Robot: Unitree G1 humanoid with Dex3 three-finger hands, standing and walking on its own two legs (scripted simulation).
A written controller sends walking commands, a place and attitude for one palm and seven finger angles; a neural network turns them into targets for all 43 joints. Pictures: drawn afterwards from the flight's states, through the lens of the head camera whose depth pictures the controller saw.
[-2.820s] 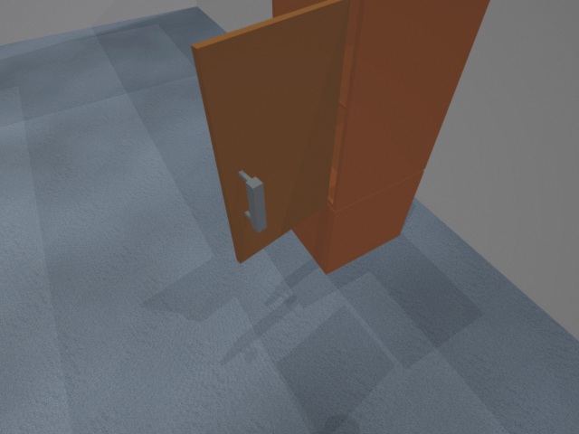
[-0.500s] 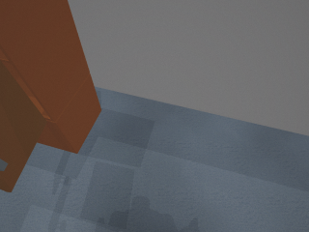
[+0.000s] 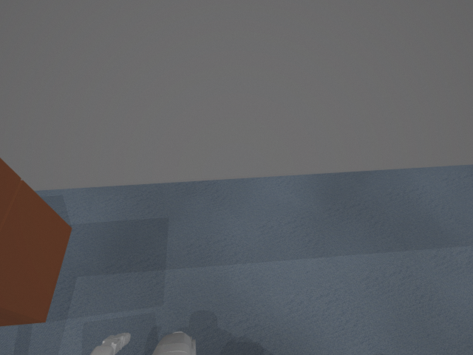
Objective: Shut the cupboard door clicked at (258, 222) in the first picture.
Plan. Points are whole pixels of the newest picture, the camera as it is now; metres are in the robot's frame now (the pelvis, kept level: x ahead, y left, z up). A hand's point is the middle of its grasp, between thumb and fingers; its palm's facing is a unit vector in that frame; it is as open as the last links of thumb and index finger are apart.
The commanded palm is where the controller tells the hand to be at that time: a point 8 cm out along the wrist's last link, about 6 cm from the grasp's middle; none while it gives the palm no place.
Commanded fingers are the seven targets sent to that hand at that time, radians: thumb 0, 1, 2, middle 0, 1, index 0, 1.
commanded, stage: walk to a spot facing it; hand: left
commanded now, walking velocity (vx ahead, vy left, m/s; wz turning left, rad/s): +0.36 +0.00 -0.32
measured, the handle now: out of the picture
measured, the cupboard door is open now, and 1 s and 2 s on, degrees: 100 100 100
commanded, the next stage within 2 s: turn to face it in 0.64 s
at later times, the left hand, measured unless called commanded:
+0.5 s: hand (181, 241) +0.37 +0.14 -0.16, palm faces -0.22 -0.95 -0.21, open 7.4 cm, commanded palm none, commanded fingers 0.00 0.90 0.90 -0.20 -0.30 -0.20 -0.30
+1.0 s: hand (206, 206) +0.48 +0.09 -0.18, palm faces -0.09 -0.98 -0.19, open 7.3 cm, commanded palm none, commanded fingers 0.00 0.90 0.90 -0.20 -0.30 -0.20 -0.30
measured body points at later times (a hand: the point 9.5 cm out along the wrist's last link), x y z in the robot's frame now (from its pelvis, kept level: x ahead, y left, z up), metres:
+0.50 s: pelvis +0.22 -0.04 -0.01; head +0.25 -0.05 +0.44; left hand +0.38 +0.19 -0.14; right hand +0.12 -0.26 -0.16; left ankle +0.16 +0.14 -0.73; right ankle +0.26 -0.15 -0.73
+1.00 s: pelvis +0.42 -0.09 +0.00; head +0.46 -0.09 +0.44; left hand +0.48 +0.14 -0.16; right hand +0.45 -0.33 -0.15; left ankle +0.48 +0.02 -0.73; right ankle +0.33 -0.19 -0.68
